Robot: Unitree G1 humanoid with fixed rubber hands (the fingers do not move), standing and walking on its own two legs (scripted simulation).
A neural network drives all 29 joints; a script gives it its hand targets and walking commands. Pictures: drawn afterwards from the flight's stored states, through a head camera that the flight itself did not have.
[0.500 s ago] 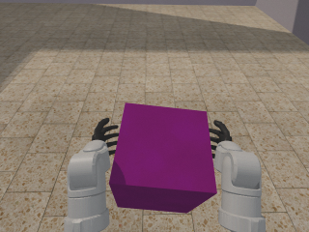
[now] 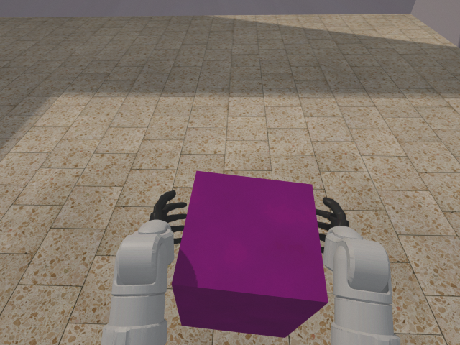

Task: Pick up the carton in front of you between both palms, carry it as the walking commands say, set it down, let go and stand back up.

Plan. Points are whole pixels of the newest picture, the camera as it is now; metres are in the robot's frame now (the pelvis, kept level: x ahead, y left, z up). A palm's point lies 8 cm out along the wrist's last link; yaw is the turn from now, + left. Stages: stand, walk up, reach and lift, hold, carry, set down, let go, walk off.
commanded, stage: carry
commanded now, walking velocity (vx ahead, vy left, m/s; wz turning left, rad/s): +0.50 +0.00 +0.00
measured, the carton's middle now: (243, 258) +0.29 +0.00 -0.02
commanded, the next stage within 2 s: none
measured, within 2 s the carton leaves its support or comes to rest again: neither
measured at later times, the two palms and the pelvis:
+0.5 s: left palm (172, 111) +0.62 +0.17 +0.10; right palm (291, 111) +0.61 -0.12 +0.11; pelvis +0.33 +0.04 +0.00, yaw -2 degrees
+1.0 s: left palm (202, 62) +0.94 +0.13 +0.08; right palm (288, 63) +0.94 -0.16 +0.07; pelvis +0.66 -0.01 +0.00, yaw +1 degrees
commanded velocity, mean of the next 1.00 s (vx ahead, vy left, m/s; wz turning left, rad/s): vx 0.50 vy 0.00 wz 0.00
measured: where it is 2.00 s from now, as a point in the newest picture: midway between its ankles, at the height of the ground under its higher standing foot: (239, 185)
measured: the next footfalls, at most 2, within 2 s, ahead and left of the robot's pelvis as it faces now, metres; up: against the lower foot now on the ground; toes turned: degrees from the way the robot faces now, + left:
left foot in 0.44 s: +0.47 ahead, +0.12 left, +0.00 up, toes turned +11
right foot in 0.94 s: +0.80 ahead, -0.10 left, +0.00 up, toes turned -12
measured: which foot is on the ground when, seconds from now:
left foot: up 0.00-0.42, down 0.44-0.96, up 0.98-1.00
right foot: down 0.00-0.46, up 0.48-0.92, down 0.94-1.00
